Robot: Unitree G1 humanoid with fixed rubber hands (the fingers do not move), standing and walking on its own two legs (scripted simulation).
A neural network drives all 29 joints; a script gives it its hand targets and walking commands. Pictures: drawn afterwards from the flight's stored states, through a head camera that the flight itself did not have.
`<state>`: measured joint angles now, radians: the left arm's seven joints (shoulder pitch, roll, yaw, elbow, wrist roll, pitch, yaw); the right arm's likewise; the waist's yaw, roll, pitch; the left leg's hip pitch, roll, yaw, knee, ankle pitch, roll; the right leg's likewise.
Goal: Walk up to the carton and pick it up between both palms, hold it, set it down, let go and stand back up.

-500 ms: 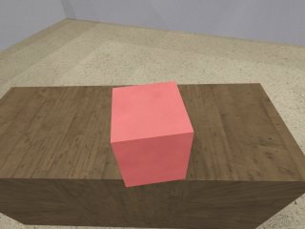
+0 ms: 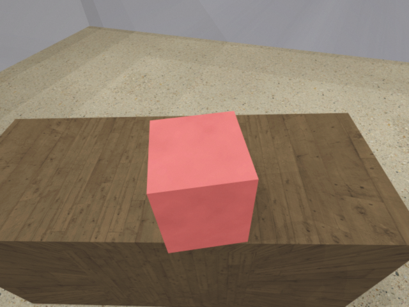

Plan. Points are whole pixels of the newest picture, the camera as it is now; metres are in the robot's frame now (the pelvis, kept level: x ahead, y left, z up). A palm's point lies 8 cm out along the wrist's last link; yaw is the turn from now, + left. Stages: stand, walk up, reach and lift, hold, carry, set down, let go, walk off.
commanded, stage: stand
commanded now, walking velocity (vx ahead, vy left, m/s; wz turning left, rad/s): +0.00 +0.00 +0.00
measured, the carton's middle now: (200, 183) +0.42 +0.04 +0.00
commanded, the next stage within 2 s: none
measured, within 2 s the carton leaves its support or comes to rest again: neither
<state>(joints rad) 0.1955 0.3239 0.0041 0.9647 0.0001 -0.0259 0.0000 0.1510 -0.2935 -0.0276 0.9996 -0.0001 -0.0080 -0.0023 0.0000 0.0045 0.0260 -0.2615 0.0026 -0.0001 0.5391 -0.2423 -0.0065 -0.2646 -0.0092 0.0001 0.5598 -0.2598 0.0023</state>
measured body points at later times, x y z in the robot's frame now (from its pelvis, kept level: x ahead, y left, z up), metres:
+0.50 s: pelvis +0.00 +0.00 +0.00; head +0.00 +0.00 +0.45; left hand +0.08 +0.29 -0.12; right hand +0.09 -0.28 -0.13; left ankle +0.03 +0.12 -0.73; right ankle +0.03 -0.12 -0.73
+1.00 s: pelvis +0.00 +0.00 +0.00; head +0.00 +0.00 +0.45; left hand +0.09 +0.29 -0.12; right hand +0.10 -0.28 -0.13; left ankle +0.03 +0.12 -0.73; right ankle +0.03 -0.12 -0.73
